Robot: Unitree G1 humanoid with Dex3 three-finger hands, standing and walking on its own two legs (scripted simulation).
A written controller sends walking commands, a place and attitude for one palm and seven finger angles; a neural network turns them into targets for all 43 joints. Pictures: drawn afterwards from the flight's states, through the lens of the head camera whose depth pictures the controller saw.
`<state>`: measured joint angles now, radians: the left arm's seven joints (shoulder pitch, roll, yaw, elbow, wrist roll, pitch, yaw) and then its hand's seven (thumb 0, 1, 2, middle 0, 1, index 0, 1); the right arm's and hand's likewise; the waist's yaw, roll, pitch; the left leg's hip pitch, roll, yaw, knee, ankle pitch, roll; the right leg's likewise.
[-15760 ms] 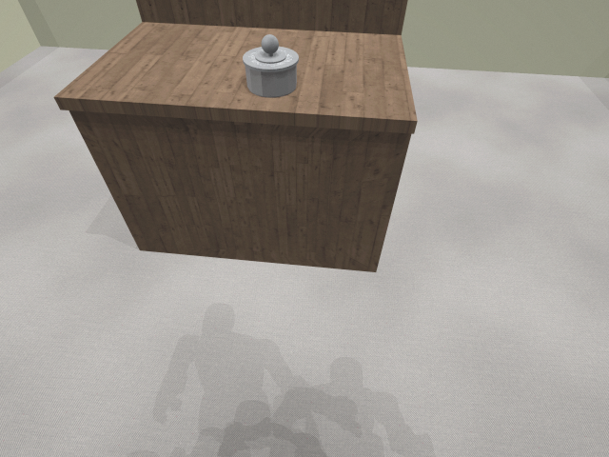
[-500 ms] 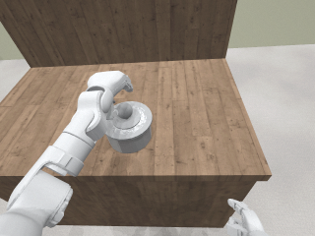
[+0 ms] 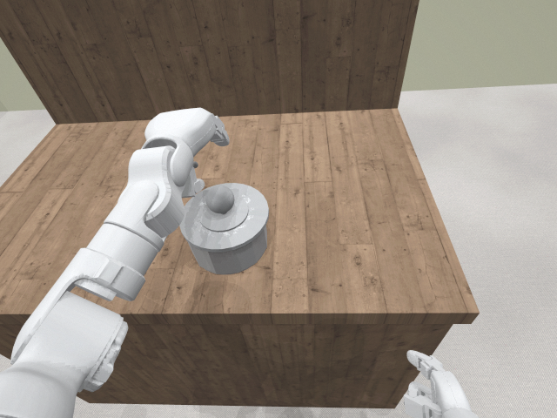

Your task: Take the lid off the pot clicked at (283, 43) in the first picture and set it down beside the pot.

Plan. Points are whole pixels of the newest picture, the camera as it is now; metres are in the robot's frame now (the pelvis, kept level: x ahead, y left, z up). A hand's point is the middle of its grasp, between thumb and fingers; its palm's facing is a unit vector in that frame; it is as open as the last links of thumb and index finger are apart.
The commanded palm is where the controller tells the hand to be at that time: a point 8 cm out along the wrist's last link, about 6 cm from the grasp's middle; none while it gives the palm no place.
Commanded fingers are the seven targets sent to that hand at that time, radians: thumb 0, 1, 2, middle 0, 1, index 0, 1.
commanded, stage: move the open hand above the knob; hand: left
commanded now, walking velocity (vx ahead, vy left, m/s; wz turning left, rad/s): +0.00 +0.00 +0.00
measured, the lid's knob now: (220, 199) +0.45 +0.13 +0.08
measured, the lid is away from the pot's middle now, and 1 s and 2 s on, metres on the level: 0.00 0.00 0.00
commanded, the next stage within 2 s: lower the open fingers around the knob in 0.20 s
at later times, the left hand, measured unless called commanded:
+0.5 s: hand (208, 190) +0.40 +0.12 +0.14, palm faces -0.21 -0.03 -0.98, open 10.3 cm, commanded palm +0.39 +0.13 +0.21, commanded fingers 0.00 -0.36 1.50 -0.82 -0.08 -0.82 -0.08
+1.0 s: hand (200, 203) +0.41 +0.15 +0.10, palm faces -0.28 -0.06 -0.96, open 10.4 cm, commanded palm +0.40 +0.14 +0.17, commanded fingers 0.00 -0.36 1.50 -0.82 -0.08 -0.82 -0.08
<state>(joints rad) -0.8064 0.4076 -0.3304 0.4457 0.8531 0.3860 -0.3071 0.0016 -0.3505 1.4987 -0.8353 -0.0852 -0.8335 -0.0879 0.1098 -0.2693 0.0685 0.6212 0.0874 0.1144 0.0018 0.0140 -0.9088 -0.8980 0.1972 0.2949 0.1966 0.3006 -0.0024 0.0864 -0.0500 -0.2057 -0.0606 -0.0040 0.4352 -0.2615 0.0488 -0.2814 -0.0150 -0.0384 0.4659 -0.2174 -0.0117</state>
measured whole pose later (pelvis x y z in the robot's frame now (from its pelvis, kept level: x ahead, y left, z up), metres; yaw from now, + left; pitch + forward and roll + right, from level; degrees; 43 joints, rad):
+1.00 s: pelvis +0.00 +0.00 +0.00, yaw +0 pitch +3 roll +0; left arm -0.72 0.39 -0.38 0.49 0.86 0.36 -0.30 0.00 -0.35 1.50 -0.83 -0.08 -0.82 -0.08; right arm 0.15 -0.28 0.04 0.61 0.08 0.12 0.00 0.01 -0.91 -0.90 0.20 0.29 0.20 0.30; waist -0.02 0.08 -0.03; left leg -0.23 -0.06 -0.01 0.45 -0.27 0.05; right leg -0.30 -0.01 -0.05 0.46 -0.21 -0.01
